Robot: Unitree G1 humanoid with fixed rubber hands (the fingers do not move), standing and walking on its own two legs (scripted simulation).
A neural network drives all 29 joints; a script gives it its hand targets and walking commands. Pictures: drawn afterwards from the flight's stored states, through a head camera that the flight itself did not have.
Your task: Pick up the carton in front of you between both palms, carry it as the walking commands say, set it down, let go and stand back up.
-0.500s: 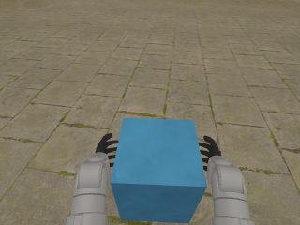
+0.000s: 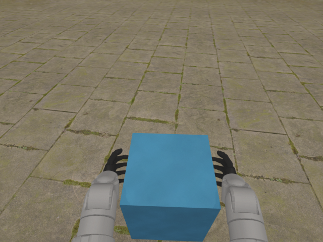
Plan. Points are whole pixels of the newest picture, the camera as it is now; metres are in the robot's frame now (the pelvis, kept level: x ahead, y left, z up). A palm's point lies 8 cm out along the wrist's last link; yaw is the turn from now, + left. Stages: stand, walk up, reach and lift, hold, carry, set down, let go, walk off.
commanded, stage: carry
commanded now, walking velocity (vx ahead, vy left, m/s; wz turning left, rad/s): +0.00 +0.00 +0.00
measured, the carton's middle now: (168, 188) +0.31 +0.00 -0.04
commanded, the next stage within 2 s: hold in 0.12 s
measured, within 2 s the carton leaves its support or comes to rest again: neither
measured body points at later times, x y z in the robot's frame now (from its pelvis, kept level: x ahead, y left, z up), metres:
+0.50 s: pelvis -0.01 +0.01 +0.01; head -0.04 +0.03 +0.46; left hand +0.29 +0.14 +0.03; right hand +0.27 -0.16 +0.03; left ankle +0.07 +0.11 -0.73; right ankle -0.02 -0.09 -0.73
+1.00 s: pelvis -0.03 +0.03 -0.03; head +0.08 +0.04 +0.41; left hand +0.36 +0.12 -0.07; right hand +0.32 -0.18 -0.06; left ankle +0.07 +0.10 -0.73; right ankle -0.02 -0.09 -0.73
